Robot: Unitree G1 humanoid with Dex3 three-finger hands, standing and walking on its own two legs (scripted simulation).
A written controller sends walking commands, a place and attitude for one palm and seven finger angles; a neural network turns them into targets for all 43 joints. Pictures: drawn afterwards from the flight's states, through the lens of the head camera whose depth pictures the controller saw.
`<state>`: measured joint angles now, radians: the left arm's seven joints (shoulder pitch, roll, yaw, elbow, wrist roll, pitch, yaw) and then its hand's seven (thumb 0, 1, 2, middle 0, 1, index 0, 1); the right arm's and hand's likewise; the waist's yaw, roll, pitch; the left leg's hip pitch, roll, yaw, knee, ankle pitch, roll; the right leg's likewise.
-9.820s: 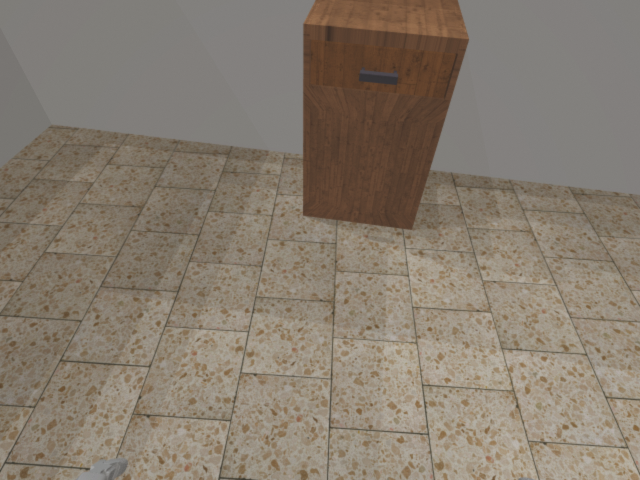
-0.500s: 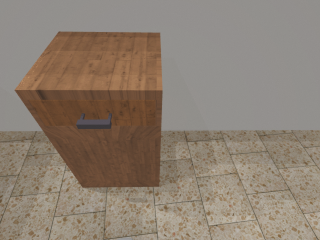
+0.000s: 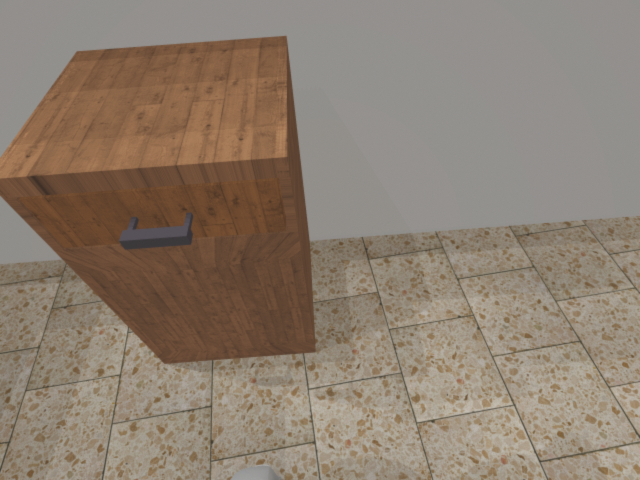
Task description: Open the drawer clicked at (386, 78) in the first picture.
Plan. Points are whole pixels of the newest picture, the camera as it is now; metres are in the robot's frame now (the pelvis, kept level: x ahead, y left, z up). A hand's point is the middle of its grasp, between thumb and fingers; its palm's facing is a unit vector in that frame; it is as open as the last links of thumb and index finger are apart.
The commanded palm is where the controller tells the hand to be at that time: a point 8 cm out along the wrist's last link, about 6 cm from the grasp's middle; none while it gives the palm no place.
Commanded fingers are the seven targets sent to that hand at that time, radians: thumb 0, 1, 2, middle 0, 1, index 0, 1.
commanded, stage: come to a stop and stand still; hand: left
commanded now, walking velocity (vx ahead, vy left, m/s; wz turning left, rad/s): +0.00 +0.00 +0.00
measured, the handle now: (159, 228) +0.52 +0.34 -0.06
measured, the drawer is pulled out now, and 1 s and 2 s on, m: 0.00 0.00 0.00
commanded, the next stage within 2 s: look again from close up in 1.62 s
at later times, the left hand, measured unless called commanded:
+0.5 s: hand out of the picture -0.02 +0.14 -0.16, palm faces +0.09 -0.98 -0.20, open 7.3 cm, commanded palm none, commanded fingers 0.00 0.90 0.90 -0.20 -0.30 -0.20 -0.30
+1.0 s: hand out of the picture -0.06 +0.13 -0.16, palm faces +0.08 -0.99 -0.14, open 7.4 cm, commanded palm none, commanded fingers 0.00 0.90 0.90 -0.20 -0.30 -0.20 -0.30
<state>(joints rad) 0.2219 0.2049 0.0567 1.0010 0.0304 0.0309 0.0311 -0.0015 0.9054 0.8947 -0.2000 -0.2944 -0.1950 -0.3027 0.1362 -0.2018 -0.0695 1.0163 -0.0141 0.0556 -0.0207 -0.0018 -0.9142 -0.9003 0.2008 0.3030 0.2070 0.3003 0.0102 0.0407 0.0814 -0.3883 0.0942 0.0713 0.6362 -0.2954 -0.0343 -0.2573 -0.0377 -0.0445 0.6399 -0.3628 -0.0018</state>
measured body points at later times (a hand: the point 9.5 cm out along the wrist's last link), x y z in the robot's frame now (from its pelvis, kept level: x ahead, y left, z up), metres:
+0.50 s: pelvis -0.03 -0.03 +0.02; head -0.03 -0.04 +0.47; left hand -0.03 +0.20 -0.14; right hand -0.03 -0.24 -0.15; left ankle -0.07 +0.10 -0.72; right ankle -0.02 -0.11 -0.72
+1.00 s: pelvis -0.03 -0.01 +0.02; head -0.02 -0.01 +0.47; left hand -0.06 +0.19 -0.15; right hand -0.06 -0.21 -0.14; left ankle -0.07 +0.10 -0.72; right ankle -0.02 -0.11 -0.72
